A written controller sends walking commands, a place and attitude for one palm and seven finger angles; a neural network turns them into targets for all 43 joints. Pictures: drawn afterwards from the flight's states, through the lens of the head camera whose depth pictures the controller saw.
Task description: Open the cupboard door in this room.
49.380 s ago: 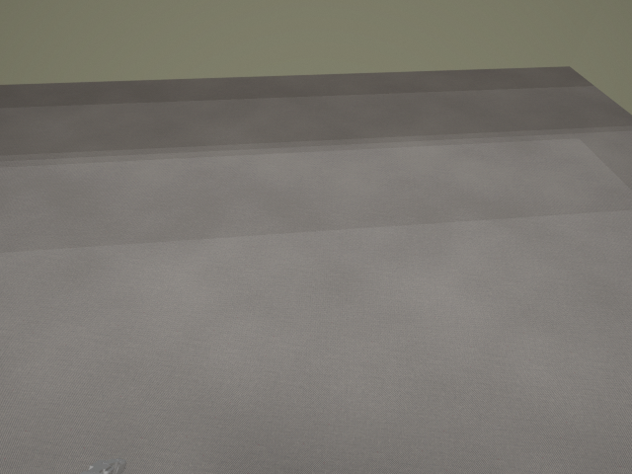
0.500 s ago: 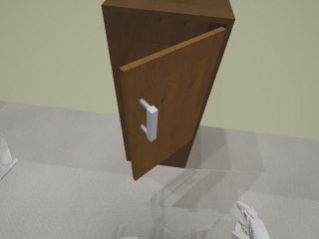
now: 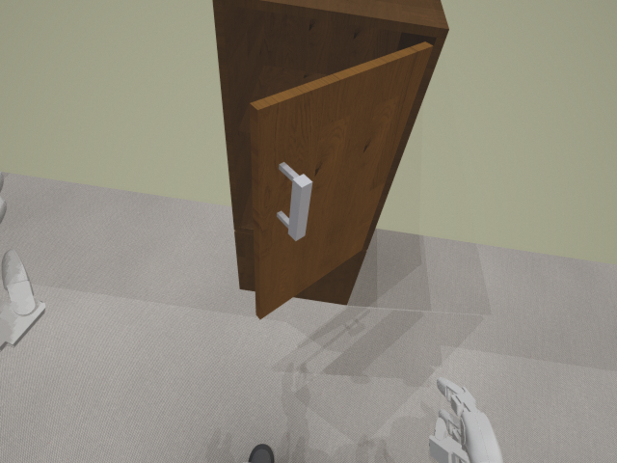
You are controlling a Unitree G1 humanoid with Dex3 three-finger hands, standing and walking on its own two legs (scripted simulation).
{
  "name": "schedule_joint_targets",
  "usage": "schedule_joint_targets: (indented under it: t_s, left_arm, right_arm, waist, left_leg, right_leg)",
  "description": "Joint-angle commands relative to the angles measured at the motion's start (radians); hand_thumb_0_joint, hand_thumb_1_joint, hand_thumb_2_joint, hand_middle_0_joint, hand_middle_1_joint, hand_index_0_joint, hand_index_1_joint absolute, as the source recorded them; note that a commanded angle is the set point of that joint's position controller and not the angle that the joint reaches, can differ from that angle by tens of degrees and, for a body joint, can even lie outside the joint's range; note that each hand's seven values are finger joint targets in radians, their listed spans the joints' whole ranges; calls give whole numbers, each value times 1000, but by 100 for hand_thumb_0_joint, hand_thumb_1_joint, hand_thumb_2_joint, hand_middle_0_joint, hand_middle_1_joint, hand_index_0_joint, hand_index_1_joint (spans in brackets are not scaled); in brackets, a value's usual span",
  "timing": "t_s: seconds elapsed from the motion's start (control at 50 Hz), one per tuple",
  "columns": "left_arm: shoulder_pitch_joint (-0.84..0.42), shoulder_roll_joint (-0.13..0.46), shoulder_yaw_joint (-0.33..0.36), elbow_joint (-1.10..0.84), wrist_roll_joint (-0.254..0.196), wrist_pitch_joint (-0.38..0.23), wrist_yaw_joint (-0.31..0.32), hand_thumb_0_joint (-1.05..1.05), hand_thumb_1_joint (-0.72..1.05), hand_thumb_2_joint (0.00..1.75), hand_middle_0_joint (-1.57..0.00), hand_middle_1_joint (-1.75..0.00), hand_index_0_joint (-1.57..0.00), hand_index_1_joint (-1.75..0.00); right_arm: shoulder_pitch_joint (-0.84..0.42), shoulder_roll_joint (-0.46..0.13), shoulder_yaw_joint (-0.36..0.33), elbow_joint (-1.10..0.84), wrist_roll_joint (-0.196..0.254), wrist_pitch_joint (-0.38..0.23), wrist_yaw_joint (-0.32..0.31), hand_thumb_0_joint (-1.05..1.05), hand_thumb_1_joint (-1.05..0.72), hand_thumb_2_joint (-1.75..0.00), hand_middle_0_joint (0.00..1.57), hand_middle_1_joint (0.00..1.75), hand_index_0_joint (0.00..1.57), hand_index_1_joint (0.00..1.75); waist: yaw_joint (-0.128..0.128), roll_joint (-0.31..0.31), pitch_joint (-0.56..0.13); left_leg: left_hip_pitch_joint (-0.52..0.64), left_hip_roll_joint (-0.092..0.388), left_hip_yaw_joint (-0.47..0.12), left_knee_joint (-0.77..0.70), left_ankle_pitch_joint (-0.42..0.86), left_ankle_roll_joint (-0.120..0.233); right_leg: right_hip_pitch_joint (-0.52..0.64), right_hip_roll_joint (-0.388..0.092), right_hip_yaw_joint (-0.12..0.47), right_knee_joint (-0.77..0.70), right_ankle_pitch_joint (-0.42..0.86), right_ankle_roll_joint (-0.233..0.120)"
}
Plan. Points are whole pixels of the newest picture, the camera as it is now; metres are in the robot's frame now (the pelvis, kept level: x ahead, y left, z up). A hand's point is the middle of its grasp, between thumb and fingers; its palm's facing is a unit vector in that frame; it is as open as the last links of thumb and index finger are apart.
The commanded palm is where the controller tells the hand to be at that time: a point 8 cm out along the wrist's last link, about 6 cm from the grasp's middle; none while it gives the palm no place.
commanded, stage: step back with the hand held close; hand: left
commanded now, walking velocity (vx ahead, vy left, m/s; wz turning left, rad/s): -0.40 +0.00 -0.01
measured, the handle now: (291, 202) +0.49 +0.08 +0.03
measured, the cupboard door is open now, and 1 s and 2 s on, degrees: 47 47 47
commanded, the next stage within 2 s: stop stepping back and stand still in 0.04 s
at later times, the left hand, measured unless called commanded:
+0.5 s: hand out of the picture +0.11 +0.26 +0.16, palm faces +0.39 -0.80 -0.45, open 7.4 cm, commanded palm +0.07 +0.29 +0.17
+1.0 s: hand (2, 460) +0.10 +0.28 +0.09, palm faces +0.37 -0.81 -0.46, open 7.4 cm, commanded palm none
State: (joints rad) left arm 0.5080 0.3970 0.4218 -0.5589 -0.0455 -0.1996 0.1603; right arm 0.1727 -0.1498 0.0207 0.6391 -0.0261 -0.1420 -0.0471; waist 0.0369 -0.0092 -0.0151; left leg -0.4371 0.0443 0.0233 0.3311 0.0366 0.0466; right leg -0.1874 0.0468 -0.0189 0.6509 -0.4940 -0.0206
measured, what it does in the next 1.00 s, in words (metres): walks backwards: right foot, then left foot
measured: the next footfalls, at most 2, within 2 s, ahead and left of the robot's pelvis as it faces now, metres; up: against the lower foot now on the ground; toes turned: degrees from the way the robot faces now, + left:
right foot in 0.06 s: -0.06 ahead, -0.11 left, +0.00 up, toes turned +6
left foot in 0.54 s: -0.05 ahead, +0.12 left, +0.00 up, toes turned +2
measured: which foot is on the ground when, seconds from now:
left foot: down 0.00-0.36, up 0.38-0.52, down 0.54-1.00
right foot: up 0.00-0.04, down 0.06-1.00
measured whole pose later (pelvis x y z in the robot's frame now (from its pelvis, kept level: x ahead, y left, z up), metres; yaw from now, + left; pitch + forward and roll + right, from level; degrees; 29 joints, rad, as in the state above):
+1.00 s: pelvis -0.11 +0.01 -0.02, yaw +2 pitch +1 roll -1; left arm 0.41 0.37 0.31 -0.20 0.01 -0.14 0.08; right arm 0.23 -0.25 -0.01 0.73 -0.02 -0.11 -0.02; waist 0.01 0.02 -0.04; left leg -0.36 0.00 0.01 0.64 -0.30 0.02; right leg -0.32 0.00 -0.06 0.69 -0.38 -0.01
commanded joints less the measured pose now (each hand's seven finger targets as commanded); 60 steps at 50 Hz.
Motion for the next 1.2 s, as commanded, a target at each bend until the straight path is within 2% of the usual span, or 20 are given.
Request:
schedule_joint_targets:
  t_s: [0.0,0.04,0.1,0.16,0.22,0.3,0.36,0.48,0.54,0.6,0.7,0.78,0.88,0.9,0.92,1.0,1.04,1.08,1.12,1.18]
  left_arm:
    - [-5,250,140,-227,-19,-91,-16,0,90,90,-20,-30,-20,-30]
    - [-44,306,186,-253,-27,-119,-13,0,90,90,-20,-30,-20,-30]
    - [-11,280,175,-180,-19,-86,-30,0,90,90,-20,-30,-20,-30]
    - [68,244,169,-157,-28,-43,-38,0,90,90,-20,-30,-20,-30]
    - [110,262,199,-214,-30,-74,-26,0,90,90,-20,-30,-20,-30]
    - [208,247,191,-233,-30,-49,-13,0,90,90,-20,-30,-20,-30]
    - [96,263,192,-228,-17,-47,-4,0,90,90,-20,-30,-20,-30]
    - [-127,170,75,-74,36,-62,14,0,90,90,-20,-30,-20,-30]
    - [-98,183,84,-113,30,-68,10,0,90,90,-20,-30,-20,-30]
    - [-93,216,115,-213,26,-73,-7,0,90,90,-20,-30,-20,-30]
    - [48,195,128,-135,19,-52,-2,0,90,90,-20,-30,-20,-30]
    - [14,200,136,-74,-3,-32,0,0,90,90,-20,-30,-20,-30]
    - [-48,169,101,-47,6,-44,4,0,90,90,-20,-30,-20,-30]
    - [-57,163,89,-73,5,-47,1,0,90,90,-20,-30,-20,-30]
    - [-73,-69,-312,681,102,122,-145,0,90,90,-20,-30,-20,-30]
    - [-179,-105,-323,792,78,208,-152,0,90,90,-20,-30,-20,-30]
    - [-195,-92,-331,940,72,197,-146,0,90,90,-20,-30,-20,-30]
    - [-163,-35,-334,1107,76,192,-142,0,90,90,-20,-30,-20,-30]
    - [-238,45,-357,1221,73,193,-148,0,90,90,-20,-30,-20,-30]
    - [-311,-14,-384,1369,59,186,-145,0,90,90,-20,-30,-20,-30]
  right_arm:
    - [-46,-164,-67,-122,2,-21,-12,0,-90,-90,20,30,20,30]
    - [-99,-150,-49,-137,3,-20,-23,0,-90,-90,20,30,20,30]
    - [-108,-151,-56,-156,35,-29,-44,0,-90,-90,20,30,20,30]
    - [-105,-171,-39,-175,32,-7,-61,0,-90,-90,20,30,20,30]
    - [-69,-185,-57,-180,7,-50,-39,0,-90,-90,20,30,20,30]
    - [-75,-193,-59,-206,15,-35,-25,0,-90,-90,20,30,20,30]
    - [-55,-182,-72,-167,14,-4,-27,0,-90,-90,20,30,20,30]
    - [-18,-191,-59,-104,17,-62,-66,0,-90,-90,20,30,20,30]
    - [-33,-223,-66,-143,28,-81,-65,0,-90,-90,20,30,20,30]
    - [-38,-179,-46,-132,12,-87,-50,0,-90,-90,20,30,20,30]
    - [-30,-178,-45,-141,13,-86,-28,0,-90,-90,20,30,20,30]
    - [-27,-153,-52,-127,20,-39,-26,0,-90,-90,20,30,20,30]
    - [-34,-149,-33,-124,21,-39,-39,0,-90,-90,20,30,20,30]
    - [-44,-163,-42,-130,21,-45,-47,0,-90,-90,20,30,20,30]
    - [12,-322,-104,111,2,-43,55,0,-90,-90,20,30,20,30]
    - [63,-247,-70,47,-32,75,33,0,-90,-90,20,30,20,30]
    - [29,-250,-65,66,-32,90,27,0,-90,-90,20,30,20,30]
    - [-28,-221,-57,102,-6,108,29,0,-90,-90,20,30,20,30]
    - [39,-160,-46,154,8,132,43,0,-90,-90,20,30,20,30]
    - [51,-144,-43,259,3,148,34,0,-90,-90,20,30,20,30]
  waist:
    - [-25,106,-210]
    - [-17,-49,-158]
    - [-30,-209,-134]
    - [-45,113,-98]
    - [-21,303,-190]
    - [-33,228,-107]
    - [-34,-192,3]
    - [-60,71,33]
    - [-29,113,-17]
    - [-39,277,-35]
    - [-36,133,-50]
    - [-46,-164,3]
    - [-61,-37,-5]
    - [-53,34,-13]
    - [-102,161,22]
    - [-72,2,-75]
    - [-29,-39,-114]
    - [9,-52,-105]
    - [-65,-2,12]
    - [-78,-73,59]
  left_leg:
    - [390,91,-72,55,-47,-71]
    - [377,16,1,312,-223,-79]
    - [221,-46,-14,449,-276,-72]
    - [303,23,-103,78,209,-37]
    - [250,181,-384,-181,-235,41]
    - [2,27,-130,-119,-549,-50]
    - [45,-62,-77,672,-370,-76]
    - [217,-4,-31,135,-351,-16]
    - [184,98,-174,77,-153,16]
    - [172,143,-280,-75,-201,27]
    - [123,102,-141,34,-289,15]
    - [-3,-32,-2,510,-401,-43]
    - [190,-7,4,180,-287,-26]
    - [249,16,-35,97,-229,-19]
    - [194,127,-217,235,73,40]
    - [199,250,-454,94,327,200]
    - [235,203,-324,154,447,162]
    - [94,52,-175,208,83,37]
    - [134,-57,-55,227,-380,-38]
    - [241,-44,-63,212,-248,-34]
  right_leg:
    - [-79,-111,65,-420,238,-70]
    - [-241,-302,164,-436,446,-106]
    - [-149,-284,82,-285,815,-86]
    - [-132,-86,-44,-87,553,42]
    - [-58,15,29,122,-99,17]
    - [147,0,-65,-242,26,-17]
    - [-330,-403,394,-555,-230,-169]
    - [-196,-208,124,-305,57,-49]
    - [-68,-71,30,-150,308,17]
    - [-71,-26,-38,17,141,37]
    - [42,-44,-18,-213,195,8]
    - [-82,-310,378,-451,-82,-155]
    - [-97,-223,135,-296,233,-79]
    - [-96,-179,96,-248,262,-41]
    - [-286,-165,-10,58,400,1]
    - [-313,-53,77,341,-82,32]
    - [-190,-61,66,144,7,34]
    - [53,-97,145,-152,361,14]
    - [-120,-294,325,-327,253,-75]
    - [-191,-193,258,-367,218,-69]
